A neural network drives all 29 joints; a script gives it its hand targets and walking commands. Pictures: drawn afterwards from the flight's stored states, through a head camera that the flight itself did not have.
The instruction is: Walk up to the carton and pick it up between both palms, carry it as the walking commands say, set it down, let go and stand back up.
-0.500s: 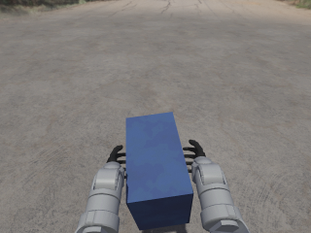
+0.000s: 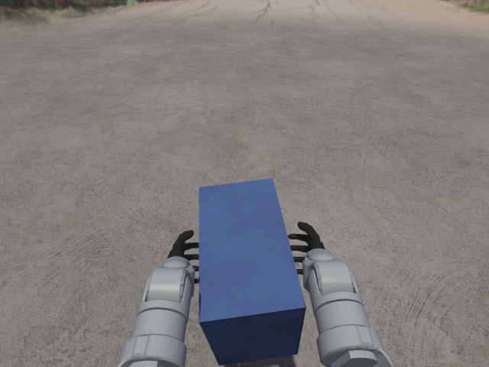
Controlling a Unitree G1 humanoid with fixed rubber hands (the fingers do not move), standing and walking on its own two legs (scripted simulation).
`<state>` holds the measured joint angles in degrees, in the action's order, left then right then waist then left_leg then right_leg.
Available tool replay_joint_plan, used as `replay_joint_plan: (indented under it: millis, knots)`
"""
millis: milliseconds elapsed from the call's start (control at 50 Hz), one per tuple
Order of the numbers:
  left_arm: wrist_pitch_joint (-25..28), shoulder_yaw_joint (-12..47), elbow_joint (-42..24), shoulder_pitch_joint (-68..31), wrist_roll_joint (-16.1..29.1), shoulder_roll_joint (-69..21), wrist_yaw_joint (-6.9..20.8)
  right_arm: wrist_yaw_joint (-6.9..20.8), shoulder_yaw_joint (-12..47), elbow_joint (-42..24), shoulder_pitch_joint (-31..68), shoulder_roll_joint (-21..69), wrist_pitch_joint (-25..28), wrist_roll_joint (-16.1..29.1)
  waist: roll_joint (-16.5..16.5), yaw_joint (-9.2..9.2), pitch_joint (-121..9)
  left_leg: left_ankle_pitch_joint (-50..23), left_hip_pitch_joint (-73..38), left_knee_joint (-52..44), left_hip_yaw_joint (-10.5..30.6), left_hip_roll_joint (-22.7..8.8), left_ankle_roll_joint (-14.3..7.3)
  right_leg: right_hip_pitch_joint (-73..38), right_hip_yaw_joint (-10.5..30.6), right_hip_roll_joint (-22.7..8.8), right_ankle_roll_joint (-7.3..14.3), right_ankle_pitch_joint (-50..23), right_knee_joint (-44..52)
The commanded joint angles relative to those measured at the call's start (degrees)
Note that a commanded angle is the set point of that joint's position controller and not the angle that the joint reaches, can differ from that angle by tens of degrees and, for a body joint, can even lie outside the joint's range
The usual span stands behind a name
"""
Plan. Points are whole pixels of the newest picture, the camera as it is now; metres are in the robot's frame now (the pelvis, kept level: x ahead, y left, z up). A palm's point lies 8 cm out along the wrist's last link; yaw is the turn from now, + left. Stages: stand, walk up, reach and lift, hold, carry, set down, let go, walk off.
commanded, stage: hold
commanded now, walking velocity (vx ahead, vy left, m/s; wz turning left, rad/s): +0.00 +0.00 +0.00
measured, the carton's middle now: (246, 268) +0.35 +0.00 -0.02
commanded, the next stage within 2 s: carry in 0.22 s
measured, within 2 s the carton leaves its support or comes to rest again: neither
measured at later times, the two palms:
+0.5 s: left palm (196, 253) +0.32 +0.09 +0.07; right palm (332, 253) +0.32 -0.15 +0.07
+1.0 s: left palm (265, 261) +0.29 -0.03 +0.08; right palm (404, 257) +0.30 -0.27 +0.08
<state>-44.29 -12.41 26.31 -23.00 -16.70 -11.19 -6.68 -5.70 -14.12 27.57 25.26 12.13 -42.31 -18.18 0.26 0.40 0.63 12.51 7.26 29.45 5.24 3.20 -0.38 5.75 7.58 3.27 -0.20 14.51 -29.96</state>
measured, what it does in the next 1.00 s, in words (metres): steps to the right: right foot, then left foot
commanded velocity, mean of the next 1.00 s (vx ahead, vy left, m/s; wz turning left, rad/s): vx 0.00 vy -0.16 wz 0.00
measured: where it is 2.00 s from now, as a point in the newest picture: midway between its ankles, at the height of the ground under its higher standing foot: outside the picture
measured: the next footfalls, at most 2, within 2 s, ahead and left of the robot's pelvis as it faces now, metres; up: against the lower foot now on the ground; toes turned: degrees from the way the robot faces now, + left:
right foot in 0.52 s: +0.01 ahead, -0.16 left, +0.00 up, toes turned -5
left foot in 0.80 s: +0.03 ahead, +0.01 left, +0.00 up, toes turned +7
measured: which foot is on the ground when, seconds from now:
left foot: down 0.00-0.58, up 0.60-0.78, down 0.80-1.00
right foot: down 0.00-0.30, up 0.32-0.50, down 0.52-0.82, up 0.84-1.00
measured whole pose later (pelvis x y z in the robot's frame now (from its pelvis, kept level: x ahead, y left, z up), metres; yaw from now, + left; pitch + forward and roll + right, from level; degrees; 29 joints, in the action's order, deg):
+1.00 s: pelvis -0.01 -0.15 -0.01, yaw -3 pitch +6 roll +0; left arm -72.1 -5.9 -11.6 -19.5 -6.9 -9.9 -12.6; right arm -13.6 -2.1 -8.7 22.9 11.3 -70.3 -7.2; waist -2.5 -0.7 -3.4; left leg 17.7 24.0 36.4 -7.1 -7.3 2.7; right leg 27.9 -1.2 -0.4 0.8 24.6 -43.5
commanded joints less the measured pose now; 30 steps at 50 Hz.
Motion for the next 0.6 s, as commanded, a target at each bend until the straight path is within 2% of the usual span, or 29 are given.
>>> replay_joint_plan:
  millis: [0, 180, 200, 220, 240, 260, 280, 320, 380, 400, 420, 440, 460, 480, 500, 520, 540, 560, 580]
  knots:
    - [4.7, 26.9, -5.3, -36.0, 17.6, -64.2, 16.0, 15.5, 24.8, 0.4, 30.5, 66.4, 2.7, 16.9, -0.4, -0.02, -13.9, -1.6, -6.0, -5.0, -0.1, 0.2, 0.8, 3.8, -0.7, 0.1, 1.2, -1.8, 7.2]
    - [4.7, 26.6, -5.1, -36.1, 17.3, -64.1, 16.0, 15.5, 24.2, 1.1, 30.3, 66.3, 2.8, 16.6, -0.2, 0.04, -13.4, -1.2, -6.0, -5.0, -0.1, 0.2, 0.8, 4.2, -0.7, 0.1, 1.3, -1.2, 7.2]
    - [4.7, 30.2, -10.6, -39.3, 18.4, -60.2, 15.5, 15.2, 27.6, -1.5, 32.0, 63.0, 2.9, 18.7, -6.2, 0.38, -11.4, 5.3, 5.5, -7.6, 9.9, -10.9, -1.4, 14.3, 1.5, -4.9, 2.9, 8.6, 2.8]
    - [4.5, 30.4, -10.3, -38.9, 18.1, -59.8, 15.3, 15.0, 27.9, -2.5, 31.7, 62.7, 2.4, 18.6, -8.9, 0.60, -10.2, 19.1, 9.6, -11.6, 16.1, -14.6, -3.4, 15.7, -0.5, -2.3, 2.4, 11.3, -2.4]
    - [3.9, 31.3, -11.4, -39.1, 18.9, -60.1, 15.2, 14.7, 29.1, -3.3, 31.7, 63.2, 1.5, 19.3, -13.4, 0.55, -11.3, 23.4, 12.3, -15.2, 21.8, -18.7, -5.6, 15.1, -2.7, -1.1, 1.3, 10.6, -12.2]
    - [3.1, 32.9, -14.1, -40.3, 20.5, -60.8, 15.2, 14.4, 31.3, -5.9, 32.6, 64.1, 0.7, 20.9, -15.3, 0.66, -13.5, 24.7, 15.4, -18.0, 25.7, -22.7, -8.4, 13.2, -4.4, -0.6, 0.1, 10.5, -23.5]
    - [1.8, 33.4, -14.4, -39.7, 21.8, -62.1, 15.0, 13.9, 32.1, -7.3, 31.3, 64.4, -0.6, 21.0, -12.7, 0.57, -15.3, 18.0, 13.0, -17.7, 27.6, -25.3, -10.1, 15.3, -5.5, -1.3, -0.8, 11.9, -24.7]
    - [-0.9, 36.8, -18.1, -42.2, 26.7, -63.8, 14.2, 12.5, 35.5, -12.8, 32.9, 63.5, -3.1, 23.7, -8.1, 0.72, -18.7, 1.5, 9.7, -12.0, 22.1, -23.3, -9.2, 18.6, -6.1, -3.1, -0.7, 11.8, -21.4]
    - [-6.0, 39.8, -21.4, -39.9, 31.0, -62.2, 13.3, 10.4, 38.4, -18.9, 29.5, 60.8, -7.7, 26.1, -8.6, 1.00, -23.1, -16.7, 4.8, -4.9, 13.1, -20.3, -7.7, 19.2, -8.8, -2.4, -0.2, 12.9, -12.0]
    - [-7.9, 40.4, -24.0, -36.4, 32.0, -61.7, 12.9, 9.7, 39.9, -23.0, 27.8, 60.1, -9.5, 27.3, -9.7, 0.27, -24.9, -21.4, 3.8, -1.9, 9.9, -19.1, -6.7, 16.5, -10.0, -1.4, -0.1, 11.0, -5.5]
    - [-9.8, 41.2, -27.7, -34.3, 33.5, -61.3, 12.5, 9.0, 41.6, -27.3, 25.9, 59.8, -11.5, 28.8, -9.4, -0.29, -27.1, -25.0, 3.0, 1.8, 6.6, -17.7, -5.3, 12.6, -10.5, -1.1, 0.3, 7.4, 2.2]
    - [-11.9, 41.4, -30.2, -33.1, 34.7, -61.2, 12.1, 8.3, 42.6, -30.2, 24.0, 59.4, -13.6, 29.7, -8.1, -0.15, -28.7, -24.8, 4.0, 4.9, 3.8, -15.9, -3.4, 8.6, -9.2, -2.7, 0.5, 2.5, 6.5]
    - [-13.9, 41.4, -31.2, -31.9, 35.2, -60.8, 11.8, 7.9, 43.0, -31.7, 22.0, 59.0, -15.5, 30.2, -5.9, -0.09, -29.7, -21.9, 8.5, 7.8, 1.3, -13.7, -1.9, 3.9, -6.4, -5.8, 1.1, -3.8, 6.0]
    - [-15.4, 41.2, -31.8, -30.5, 35.5, -60.4, 11.5, 7.6, 43.2, -33.3, 21.0, 58.5, -17.1, 30.6, -1.6, -0.05, -30.4, -15.5, 14.8, 10.6, -1.2, -11.3, -0.8, -1.0, -3.1, -9.9, 2.5, -18.3, 3.6]
    - [-16.7, 41.6, -33.2, -29.1, 36.0, -60.0, 11.2, 7.4, 43.3, -34.6, 19.8, 58.0, -18.3, 31.2, 3.6, -0.37, -30.7, -4.9, 22.8, 15.0, -4.0, -8.8, 0.4, -7.1, -0.2, -14.7, 4.7, -36.1, 1.0]
    - [-17.9, 42.4, -35.2, -28.9, 36.7, -59.3, 11.1, 7.4, 43.2, -34.9, 18.6, 58.4, -19.3, 31.8, 8.9, -0.43, -29.7, 14.2, 32.4, 21.6, -7.4, -5.4, 1.4, -13.7, 1.9, -19.5, 7.0, -54.6, -2.3]
    - [-18.3, 43.1, -36.9, -28.3, 35.6, -59.1, 10.8, 8.0, 44.3, -36.6, 19.7, 58.5, -20.4, 32.9, 10.7, -1.05, -32.3, 20.3, 32.0, 21.9, -9.8, -5.4, 2.0, -13.1, 0.7, -20.6, 11.0, -58.9, -4.5]
    - [-18.8, 43.4, -40.4, -29.6, 35.2, -58.4, 10.4, 8.5, 45.9, -39.3, 22.5, 59.4, -21.0, 34.7, 10.1, -1.04, -30.8, 18.8, 30.9, 24.0, -10.7, -5.2, 1.8, -10.1, 1.3, -19.7, 12.0, -60.1, -3.9]
    - [-19.1, 43.2, -42.8, -29.9, 34.6, -58.2, 10.0, 9.1, 47.5, -41.8, 25.0, 60.2, -21.4, 36.7, 9.8, -1.08, -28.9, 17.5, 29.3, 23.4, -11.2, -5.2, 1.4, -7.4, 0.9, -18.4, 11.8, -57.7, -3.2]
